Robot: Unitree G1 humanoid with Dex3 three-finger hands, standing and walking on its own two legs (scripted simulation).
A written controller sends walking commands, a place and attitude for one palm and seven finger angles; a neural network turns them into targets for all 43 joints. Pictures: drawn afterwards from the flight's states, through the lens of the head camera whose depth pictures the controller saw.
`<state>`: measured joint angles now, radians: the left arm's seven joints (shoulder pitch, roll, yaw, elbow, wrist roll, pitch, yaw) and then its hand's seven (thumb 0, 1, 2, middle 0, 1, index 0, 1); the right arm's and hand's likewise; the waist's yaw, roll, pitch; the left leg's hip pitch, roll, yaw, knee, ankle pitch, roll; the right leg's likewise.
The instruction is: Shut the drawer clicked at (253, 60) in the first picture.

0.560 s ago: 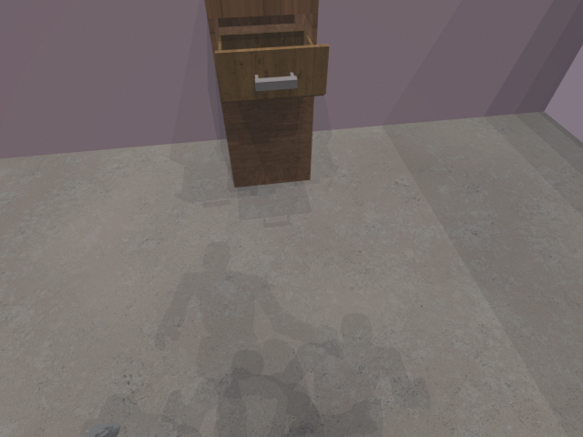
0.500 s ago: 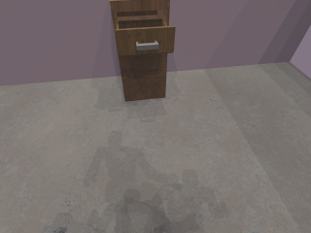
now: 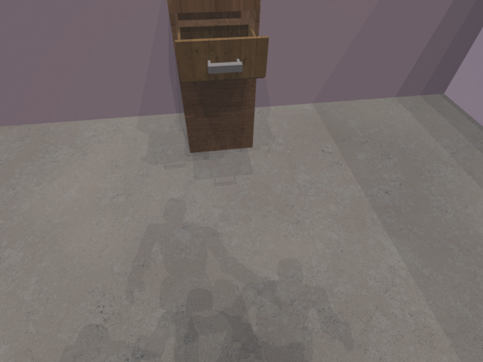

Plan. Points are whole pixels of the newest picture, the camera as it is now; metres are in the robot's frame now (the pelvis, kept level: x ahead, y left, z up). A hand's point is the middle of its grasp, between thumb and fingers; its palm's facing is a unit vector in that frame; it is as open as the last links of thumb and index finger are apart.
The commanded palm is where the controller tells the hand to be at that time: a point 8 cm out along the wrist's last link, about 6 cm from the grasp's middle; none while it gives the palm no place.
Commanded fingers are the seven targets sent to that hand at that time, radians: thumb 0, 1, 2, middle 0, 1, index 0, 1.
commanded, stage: stand and wait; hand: left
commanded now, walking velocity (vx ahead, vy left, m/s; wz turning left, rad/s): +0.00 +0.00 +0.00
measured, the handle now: (224, 64) +1.14 +0.13 -0.05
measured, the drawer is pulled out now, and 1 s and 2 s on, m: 0.30 0.30 0.30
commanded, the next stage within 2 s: look at it before walking up in 0.26 s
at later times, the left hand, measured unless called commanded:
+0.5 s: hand out of the picture +0.07 +0.24 -0.15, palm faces -0.04 -0.95 -0.32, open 7.3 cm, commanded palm none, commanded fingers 0.00 0.90 0.90 -0.20 -0.30 -0.20 -0.30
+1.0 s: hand out of the picture +0.07 +0.24 -0.16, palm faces -0.04 -0.95 -0.32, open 7.3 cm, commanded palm none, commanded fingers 0.00 0.90 0.90 -0.20 -0.30 -0.20 -0.30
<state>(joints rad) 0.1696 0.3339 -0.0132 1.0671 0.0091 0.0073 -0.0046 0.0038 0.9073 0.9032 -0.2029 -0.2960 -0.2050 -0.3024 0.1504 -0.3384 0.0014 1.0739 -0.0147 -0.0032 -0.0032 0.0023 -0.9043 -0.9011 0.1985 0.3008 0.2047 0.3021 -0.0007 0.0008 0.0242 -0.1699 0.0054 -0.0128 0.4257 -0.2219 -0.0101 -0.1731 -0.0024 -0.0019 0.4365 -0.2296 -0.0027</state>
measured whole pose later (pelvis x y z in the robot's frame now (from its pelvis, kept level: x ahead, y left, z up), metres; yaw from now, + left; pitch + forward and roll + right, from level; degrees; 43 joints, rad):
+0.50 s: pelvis +0.00 +0.00 +0.00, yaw -1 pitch -2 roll +0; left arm 0.15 0.33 -0.01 1.08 0.01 0.00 0.00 0.00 0.91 0.90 -0.20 -0.30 -0.20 -0.30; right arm 0.14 -0.33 0.00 1.10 -0.01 -0.01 0.00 0.00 -0.90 -0.90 0.20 0.30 0.20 0.30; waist 0.00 0.00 0.02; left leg -0.16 0.01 0.00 0.39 -0.20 -0.01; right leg -0.17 0.00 0.01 0.41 -0.21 0.00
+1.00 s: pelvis +0.00 +0.00 +0.00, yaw -1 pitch -2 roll +0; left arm 0.16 0.33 -0.01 1.09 0.01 0.00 0.00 0.00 0.91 0.90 -0.20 -0.30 -0.20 -0.30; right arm 0.14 -0.32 0.00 1.11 -0.01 -0.01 0.00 0.00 -0.90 -0.90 0.20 0.30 0.20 0.30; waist 0.00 0.00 0.02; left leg -0.14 0.01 0.00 0.37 -0.20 -0.01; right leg -0.15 0.00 0.01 0.38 -0.20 0.00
